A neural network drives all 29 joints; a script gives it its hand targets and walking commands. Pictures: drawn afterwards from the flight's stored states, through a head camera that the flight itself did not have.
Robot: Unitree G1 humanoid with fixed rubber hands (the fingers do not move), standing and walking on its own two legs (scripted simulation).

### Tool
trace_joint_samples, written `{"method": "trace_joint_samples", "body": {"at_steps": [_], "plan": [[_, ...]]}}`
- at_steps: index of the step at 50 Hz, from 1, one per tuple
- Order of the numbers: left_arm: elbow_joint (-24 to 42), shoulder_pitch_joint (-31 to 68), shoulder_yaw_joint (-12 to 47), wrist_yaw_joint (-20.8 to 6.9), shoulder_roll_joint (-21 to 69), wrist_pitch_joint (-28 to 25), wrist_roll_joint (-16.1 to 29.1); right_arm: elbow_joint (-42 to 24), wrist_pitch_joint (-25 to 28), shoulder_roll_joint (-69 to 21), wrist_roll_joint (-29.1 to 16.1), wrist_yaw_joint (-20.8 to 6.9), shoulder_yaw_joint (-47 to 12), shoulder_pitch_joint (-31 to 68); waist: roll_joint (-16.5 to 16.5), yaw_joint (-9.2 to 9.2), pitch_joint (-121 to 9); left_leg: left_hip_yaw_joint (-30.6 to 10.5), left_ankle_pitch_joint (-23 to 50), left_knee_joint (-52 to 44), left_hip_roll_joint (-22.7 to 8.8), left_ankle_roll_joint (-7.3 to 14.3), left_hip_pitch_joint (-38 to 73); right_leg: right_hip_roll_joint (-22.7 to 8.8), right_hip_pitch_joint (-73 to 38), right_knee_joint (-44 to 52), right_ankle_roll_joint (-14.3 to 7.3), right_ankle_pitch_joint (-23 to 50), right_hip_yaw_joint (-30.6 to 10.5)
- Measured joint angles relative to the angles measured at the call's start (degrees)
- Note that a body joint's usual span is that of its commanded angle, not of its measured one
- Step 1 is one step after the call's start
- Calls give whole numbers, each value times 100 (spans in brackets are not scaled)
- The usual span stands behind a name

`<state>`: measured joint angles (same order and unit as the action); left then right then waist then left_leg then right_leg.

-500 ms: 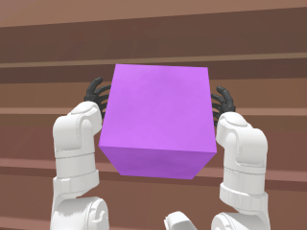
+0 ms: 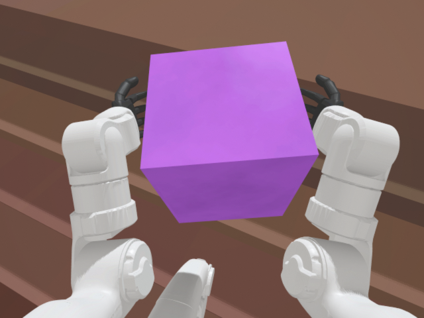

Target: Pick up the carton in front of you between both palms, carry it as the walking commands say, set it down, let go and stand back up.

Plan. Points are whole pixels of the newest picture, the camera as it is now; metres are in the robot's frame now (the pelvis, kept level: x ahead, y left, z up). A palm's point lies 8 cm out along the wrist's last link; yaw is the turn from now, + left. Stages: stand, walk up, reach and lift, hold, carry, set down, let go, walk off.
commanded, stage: carry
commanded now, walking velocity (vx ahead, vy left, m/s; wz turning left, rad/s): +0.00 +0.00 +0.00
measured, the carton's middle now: (224, 145) +0.41 +0.07 +0.08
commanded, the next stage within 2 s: none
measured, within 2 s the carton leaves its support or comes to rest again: neither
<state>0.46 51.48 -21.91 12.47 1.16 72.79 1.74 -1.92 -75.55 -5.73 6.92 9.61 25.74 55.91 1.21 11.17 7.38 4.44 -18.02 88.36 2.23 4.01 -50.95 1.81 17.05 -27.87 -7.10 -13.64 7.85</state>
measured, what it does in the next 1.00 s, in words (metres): climbs: left foot 0.17 m higher, then left foot 0.13 m higher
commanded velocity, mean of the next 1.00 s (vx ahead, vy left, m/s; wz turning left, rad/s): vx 0.00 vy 0.00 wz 0.00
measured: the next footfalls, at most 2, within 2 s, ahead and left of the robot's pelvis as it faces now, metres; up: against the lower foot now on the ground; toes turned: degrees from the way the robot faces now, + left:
left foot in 0.02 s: +0.09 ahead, +0.11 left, +0.17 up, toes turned +0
left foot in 0.28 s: +0.33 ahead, +0.07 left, +0.13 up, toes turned -2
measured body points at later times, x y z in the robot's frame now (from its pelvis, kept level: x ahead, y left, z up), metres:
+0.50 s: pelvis +0.22 +0.01 +0.11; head +0.27 -0.03 +0.55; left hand +0.62 +0.06 +0.19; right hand +0.54 -0.23 +0.18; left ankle +0.27 +0.05 -0.60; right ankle +0.16 -0.10 -0.43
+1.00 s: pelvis +0.30 -0.03 +0.13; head +0.27 -0.03 +0.58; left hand +0.67 +0.10 +0.26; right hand +0.63 -0.21 +0.26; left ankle +0.29 +0.07 -0.60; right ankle +0.25 -0.11 -0.60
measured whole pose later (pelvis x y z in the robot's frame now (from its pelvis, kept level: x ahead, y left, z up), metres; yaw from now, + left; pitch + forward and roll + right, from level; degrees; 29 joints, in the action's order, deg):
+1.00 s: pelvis +0.30 -0.03 +0.13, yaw -4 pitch +3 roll +0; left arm -10.6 36.3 -15.2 8.4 2.9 67.0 -4.0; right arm 5.5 -68.1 -4.7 4.4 8.1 15.5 33.1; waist -0.4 0.0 -7.7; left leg 2.3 -17.2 30.0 0.0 1.6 -15.7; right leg 2.0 12.3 -27.7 -2.9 -18.2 3.8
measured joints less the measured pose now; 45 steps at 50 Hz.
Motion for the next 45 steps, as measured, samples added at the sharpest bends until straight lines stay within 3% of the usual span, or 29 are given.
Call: {"method": "trace_joint_samples", "body": {"at_steps": [4, 10, 12, 14, 15, 16, 18, 20, 22, 25, 27, 29, 31, 33, 35, 37, 39, 41, 45], "plan": [[-286, 62, -85, -73, 3, -151, -20, -100, 93, -53, 139, -26, -154, -256, 82, -127, -382, 176, 538, -48, -86, 197, -99, -15, -462, 477, 50, 105, -142], [-776, 39, 55, -201, 31, -238, -255, 201, 59, 143, 83, -138, -276, -442, -48, -400, -946, 381, -1211, 587, -54, 294, -519, 65, -1041, 878, 21, -152, -499], [-723, -177, 47, -244, 38, -231, -298, 317, 132, 103, 65, -115, -397, -585, -116, -635, -943, 545, -1280, -407, -4, 358, -524, 40, -1370, 1016, 46, -174, -556], [-617, -508, -25, -307, 112, -221, -380, 396, 208, 26, 40, -73, -578, -869, -176, -989, -887, 721, -555, -2029, 163, 403, 29, -2, -1532, 751, 69, 102, -485], [-550, -686, -73, -358, 118, -215, -426, 447, 286, -48, 35, -44, -698, -1035, -79, -1227, -781, 800, -364, -2377, 268, 439, 373, -128, -1368, 95, 127, 293, -461], [-489, -830, -142, -460, 125, -228, -467, 491, 354, -100, 2, -36, -821, -1149, -28, -1441, -674, 858, -350, -2545, 322, 501, 605, -129, -834, -1359, 401, 314, -655], [-434, -1053, -174, -590, 193, -313, -590, 530, 495, -73, -109, 11, -1048, -1425, -19, -1798, -504, 868, -331, -2994, 427, 629, 1041, 251, 342, -4539, 710, 41, -1238], [-347, -1265, -216, -658, 393, -421, -802, 539, 619, 31, -304, 41, -1217, -1709, -107, -2053, -413, 778, -185, -3617, 492, 616, 1507, 532, 1254, -6646, 686, -221, -1438], [-267, -1421, -217, -714, 555, -543, -1007, 621, 766, 153, -484, 47, -1326, -1851, -229, -2188, -343, 661, 15, -4249, 469, 509, 1954, 562, 1975, -7563, 527, -304, -1451], [-146, -1588, -134, -778, 637, -737, -1180, 792, 1030, 288, -682, 50, -1444, -1869, -333, -2178, -287, 493, 226, -4987, 314, 428, 2532, 309, 2643, -7160, 395, -574, -1322], [-52, -1706, -60, -820, 636, -842, -1201, 858, 1165, 302, -739, 49, -1463, -1843, -364, -2055, -346, 370, 302, -5326, 144, 348, 2796, 73, 2649, -5589, 397, -847, -1056], [34, -1832, 31, -817, 591, -890, -1165, 871, 1223, 233, -676, 26, -1420, -1815, -342, -1893, -524, 262, 349, -5553, 11, 267, 2946, -62, 2343, -3722, 407, -607, -772], [40, -1955, 163, -764, 566, -935, -1095, 821, 1212, 181, -605, -9, -1330, -1856, -394, -1696, -755, 94, 396, -5626, -131, 204, 2994, -11, 1617, -2633, 358, -571, -477], [42, -1990, 292, -710, 485, -867, -962, 740, 1152, 127, -544, -48, -1248, -1909, -246, -1439, -997, 36, 583, -5539, -134, 153, 2982, 1, 516, -847, 402, 555, -338], [7, -1925, 431, -626, 352, -821, -823, 694, 1096, 146, -484, -90, -1229, -1839, -229, -1148, -1131, -54, 510, -5268, -197, 64, 2962, 124, -256, 348, 399, 170, -342], [-149, -1817, 594, -506, 223, -794, -685, 662, 1053, 148, -402, -124, -1187, -1836, -230, -906, -1221, -188, 144, -5125, -279, -26, 2991, 224, -436, 528, 319, -13, -369], [-404, -1728, 690, -441, 144, -733, -540, 625, 946, 111, -319, -137, -1086, -1938, -178, -793, -1355, -248, 135, -5338, -331, -48, 3127, 223, -534, 548, 275, -46, -359], [-641, -1657, 748, -410, 98, -662, -464, 614, 823, 76, -242, -143, -1014, -2029, -171, -785, -1472, -291, 419, -5706, -377, -56, 3352, 208, -615, 520, 301, -125, -343], [-1027, -1528, 761, -403, 93, -604, -475, 690, 715, 65, -184, -147, -954, -2155, -165, -920, -1580, -283, 159, -5894, -297, -265, 3539, 110, -589, 283, 377, -340, -350]]}}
